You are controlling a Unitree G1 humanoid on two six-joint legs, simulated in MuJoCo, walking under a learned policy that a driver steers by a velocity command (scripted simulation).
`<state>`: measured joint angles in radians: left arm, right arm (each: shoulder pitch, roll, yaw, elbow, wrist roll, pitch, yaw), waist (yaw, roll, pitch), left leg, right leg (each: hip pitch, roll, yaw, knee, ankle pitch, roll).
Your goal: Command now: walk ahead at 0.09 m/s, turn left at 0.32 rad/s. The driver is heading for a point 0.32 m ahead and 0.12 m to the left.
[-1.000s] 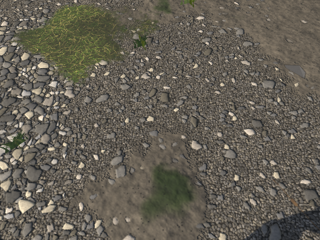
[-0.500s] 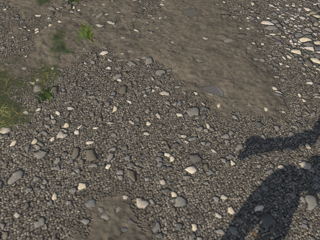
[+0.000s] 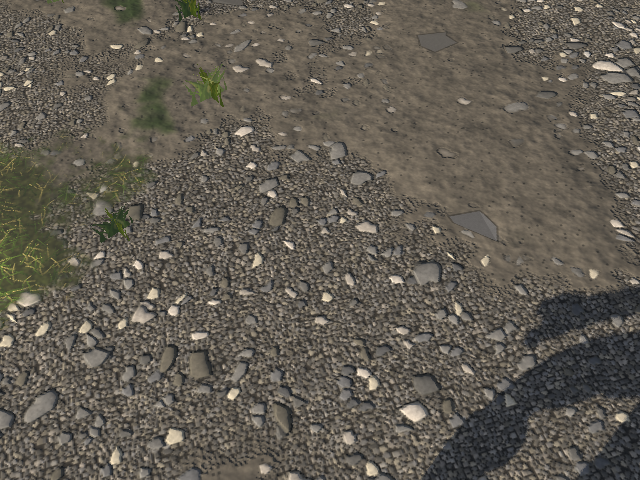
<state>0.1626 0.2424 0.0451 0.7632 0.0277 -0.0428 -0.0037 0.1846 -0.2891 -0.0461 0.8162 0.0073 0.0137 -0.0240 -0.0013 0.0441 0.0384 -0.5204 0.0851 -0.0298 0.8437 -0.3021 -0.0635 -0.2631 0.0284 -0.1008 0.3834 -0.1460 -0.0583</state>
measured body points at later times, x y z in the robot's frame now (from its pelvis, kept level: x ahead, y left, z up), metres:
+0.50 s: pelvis +0.13 +0.06 +0.01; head +0.16 +0.10 +0.45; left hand +0.28 +0.36 -0.09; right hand +0.23 -0.21 -0.10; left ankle +0.03 +0.13 -0.74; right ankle +0.31 -0.06 -0.70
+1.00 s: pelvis +0.26 +0.08 -0.01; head +0.27 +0.09 +0.44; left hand +0.30 +0.35 -0.14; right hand +0.44 -0.15 -0.12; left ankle +0.22 +0.21 -0.74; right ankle +0.34 -0.01 -0.74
